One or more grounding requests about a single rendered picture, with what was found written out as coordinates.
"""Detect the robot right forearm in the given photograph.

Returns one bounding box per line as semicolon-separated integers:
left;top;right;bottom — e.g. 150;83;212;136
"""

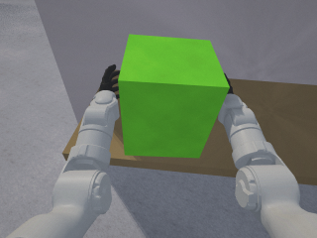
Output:
218;93;300;202

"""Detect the robot left forearm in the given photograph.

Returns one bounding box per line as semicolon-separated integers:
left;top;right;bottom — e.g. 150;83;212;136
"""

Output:
52;90;120;205

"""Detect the robot left hand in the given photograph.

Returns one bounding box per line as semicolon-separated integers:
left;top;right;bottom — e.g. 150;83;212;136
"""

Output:
99;64;121;99

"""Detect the left robot upper arm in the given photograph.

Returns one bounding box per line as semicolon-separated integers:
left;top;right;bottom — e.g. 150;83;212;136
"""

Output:
6;170;112;238

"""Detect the table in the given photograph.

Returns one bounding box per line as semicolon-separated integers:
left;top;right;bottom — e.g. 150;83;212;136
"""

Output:
62;69;317;185

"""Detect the carton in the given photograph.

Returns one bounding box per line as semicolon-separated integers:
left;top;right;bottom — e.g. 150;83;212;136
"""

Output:
118;34;230;159

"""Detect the right robot upper arm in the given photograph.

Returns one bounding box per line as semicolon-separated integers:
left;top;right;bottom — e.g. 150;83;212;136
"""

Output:
235;165;317;238

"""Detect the robot right hand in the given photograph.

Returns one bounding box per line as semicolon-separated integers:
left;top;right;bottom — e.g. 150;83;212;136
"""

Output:
224;73;234;94

